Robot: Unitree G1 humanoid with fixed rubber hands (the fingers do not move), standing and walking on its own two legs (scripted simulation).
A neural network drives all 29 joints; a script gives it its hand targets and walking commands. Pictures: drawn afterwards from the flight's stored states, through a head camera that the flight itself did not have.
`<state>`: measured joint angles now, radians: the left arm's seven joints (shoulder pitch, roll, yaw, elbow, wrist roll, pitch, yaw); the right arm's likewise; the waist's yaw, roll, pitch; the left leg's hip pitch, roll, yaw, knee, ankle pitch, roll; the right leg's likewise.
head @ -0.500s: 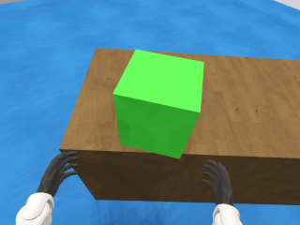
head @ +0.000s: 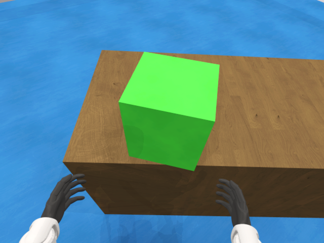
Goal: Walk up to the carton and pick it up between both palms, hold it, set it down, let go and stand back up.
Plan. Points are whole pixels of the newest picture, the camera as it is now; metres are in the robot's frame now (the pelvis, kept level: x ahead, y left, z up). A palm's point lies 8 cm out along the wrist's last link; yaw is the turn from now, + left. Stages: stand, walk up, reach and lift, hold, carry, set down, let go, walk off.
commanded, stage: set down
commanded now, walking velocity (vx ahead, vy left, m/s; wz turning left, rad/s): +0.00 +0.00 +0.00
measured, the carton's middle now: (170, 114) +0.45 -0.01 +0.03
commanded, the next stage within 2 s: let go in 1.08 s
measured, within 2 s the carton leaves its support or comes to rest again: neither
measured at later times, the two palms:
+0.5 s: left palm (63, 224) +0.17 +0.25 -0.05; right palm (240, 223) +0.18 -0.18 -0.06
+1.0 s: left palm (70, 228) +0.17 +0.24 -0.07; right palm (246, 223) +0.18 -0.21 -0.08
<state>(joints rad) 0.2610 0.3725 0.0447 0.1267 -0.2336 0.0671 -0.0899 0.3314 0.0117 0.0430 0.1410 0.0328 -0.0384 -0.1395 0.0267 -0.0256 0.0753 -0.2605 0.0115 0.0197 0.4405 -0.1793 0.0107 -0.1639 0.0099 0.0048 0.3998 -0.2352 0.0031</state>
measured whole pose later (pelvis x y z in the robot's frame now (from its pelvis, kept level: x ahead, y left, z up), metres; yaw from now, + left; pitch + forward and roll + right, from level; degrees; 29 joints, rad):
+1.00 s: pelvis +0.01 -0.01 +0.00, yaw +0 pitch +1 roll -1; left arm 0.24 0.26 0.03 0.38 -0.09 0.09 0.01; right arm 0.15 -0.09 -0.03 0.65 0.03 -0.17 0.01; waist 0.02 -0.02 0.08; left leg -0.26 0.02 0.02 0.44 -0.19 0.00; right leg -0.16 0.02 0.00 0.40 -0.25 -0.01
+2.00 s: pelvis +0.02 -0.01 +0.00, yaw +0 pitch +2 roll -1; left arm 0.24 0.33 0.03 0.61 -0.01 -0.02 -0.01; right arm 0.19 -0.26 -0.03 0.68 0.03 -0.05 0.02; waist 0.02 -0.01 -0.01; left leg -0.26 0.02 0.02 0.44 -0.21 0.00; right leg -0.16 0.02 0.00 0.40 -0.26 -0.01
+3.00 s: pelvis +0.02 -0.01 +0.00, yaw +0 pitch +1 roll -1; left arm 0.24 0.33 0.03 0.73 -0.01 -0.02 -0.01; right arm 0.22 -0.27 -0.03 0.71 0.03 -0.05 0.01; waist 0.01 0.01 -0.03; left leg -0.26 0.02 0.02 0.44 -0.21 0.00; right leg -0.16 0.02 0.00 0.40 -0.26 -0.01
